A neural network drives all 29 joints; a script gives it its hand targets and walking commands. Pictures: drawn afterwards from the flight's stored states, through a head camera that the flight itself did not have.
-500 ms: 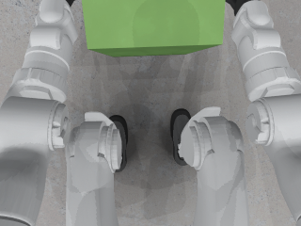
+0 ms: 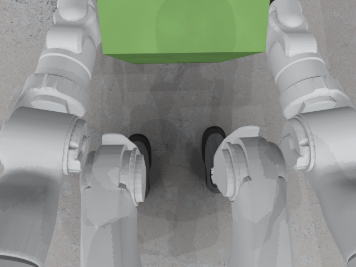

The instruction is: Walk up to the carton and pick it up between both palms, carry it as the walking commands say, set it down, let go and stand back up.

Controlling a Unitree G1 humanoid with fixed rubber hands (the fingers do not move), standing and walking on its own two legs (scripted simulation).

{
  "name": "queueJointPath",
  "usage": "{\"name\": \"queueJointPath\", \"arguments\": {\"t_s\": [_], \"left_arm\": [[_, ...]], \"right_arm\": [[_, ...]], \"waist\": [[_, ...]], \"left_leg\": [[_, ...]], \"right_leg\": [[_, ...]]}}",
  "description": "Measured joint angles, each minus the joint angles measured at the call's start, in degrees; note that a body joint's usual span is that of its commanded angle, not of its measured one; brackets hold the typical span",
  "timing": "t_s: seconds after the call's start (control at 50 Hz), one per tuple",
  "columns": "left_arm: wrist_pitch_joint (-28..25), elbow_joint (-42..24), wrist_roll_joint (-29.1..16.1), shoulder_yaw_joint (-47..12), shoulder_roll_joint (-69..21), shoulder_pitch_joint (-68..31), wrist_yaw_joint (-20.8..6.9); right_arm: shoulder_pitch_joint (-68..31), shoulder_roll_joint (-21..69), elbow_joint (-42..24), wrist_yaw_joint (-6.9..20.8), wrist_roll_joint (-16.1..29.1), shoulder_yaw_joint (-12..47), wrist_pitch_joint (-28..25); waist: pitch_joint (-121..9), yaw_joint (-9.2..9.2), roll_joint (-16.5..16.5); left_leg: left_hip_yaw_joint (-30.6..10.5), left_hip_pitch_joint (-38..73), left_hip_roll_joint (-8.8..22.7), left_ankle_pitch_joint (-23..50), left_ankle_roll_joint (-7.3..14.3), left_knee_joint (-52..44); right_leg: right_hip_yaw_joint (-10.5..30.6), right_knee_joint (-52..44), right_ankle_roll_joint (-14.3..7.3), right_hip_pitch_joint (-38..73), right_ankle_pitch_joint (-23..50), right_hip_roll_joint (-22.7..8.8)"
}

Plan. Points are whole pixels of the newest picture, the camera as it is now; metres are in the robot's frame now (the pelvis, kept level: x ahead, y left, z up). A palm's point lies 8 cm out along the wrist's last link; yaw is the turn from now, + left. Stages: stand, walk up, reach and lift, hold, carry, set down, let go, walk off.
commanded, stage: reach and lift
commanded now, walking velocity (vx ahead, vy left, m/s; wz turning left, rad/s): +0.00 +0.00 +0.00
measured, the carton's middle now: (179, 13) +0.53 -0.02 -0.24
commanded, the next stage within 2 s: none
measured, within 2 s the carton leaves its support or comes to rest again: leaves its support in 0.40 s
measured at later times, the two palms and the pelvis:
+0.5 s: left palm out of the picture +0.55 +0.13 -0.16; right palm out of the picture +0.53 -0.19 -0.16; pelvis +0.00 +0.00 -0.01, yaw +0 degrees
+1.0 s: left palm out of the picture +0.55 +0.13 -0.08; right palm out of the picture +0.53 -0.19 -0.08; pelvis +0.01 +0.00 +0.03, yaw +0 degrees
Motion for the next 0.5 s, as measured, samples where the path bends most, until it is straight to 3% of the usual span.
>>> {"name": "queueJointPath", "arguments": {"t_s": [0.18, 0.34, 0.5], "left_arm": [[2.63, 1.82, 3.63, 4.22, -0.77, -1.61, -0.9], [5.69, -2.55, 7.33, 8.58, -2.65, 1.91, -1.16], [7.95, -8.29, 8.02, 9.46, -3.72, 5.42, -0.66]], "right_arm": [[-0.85, 0.68, -0.05, 0.67, -3.55, -4.39, 3.69], [2.59, 1.72, -4.55, 1.27, -6.67, -7.29, 7.27], [5.82, 2.46, -10.33, 1.03, -6.99, -8.06, 9.98]], "waist": [[0.31, -0.33, 0.23], [-1.13, -0.47, 0.34], [-3.56, -0.36, -0.01]], "left_leg": [[0.01, 0.17, -0.51, -0.31, -0.04, 1.5], [-0.06, -0.2, -0.85, -1.25, -0.23, 3.21], [-0.33, -0.62, -1.17, -1.24, -0.57, 3.04]], "right_leg": [[0.23, 1.57, 0.22, 0.25, -0.46, 0.26], [0.25, 3.38, 0.22, -0.17, -1.45, 0.46], [0.39, 3.14, 0.5, -0.68, -1.27, 1.12]]}}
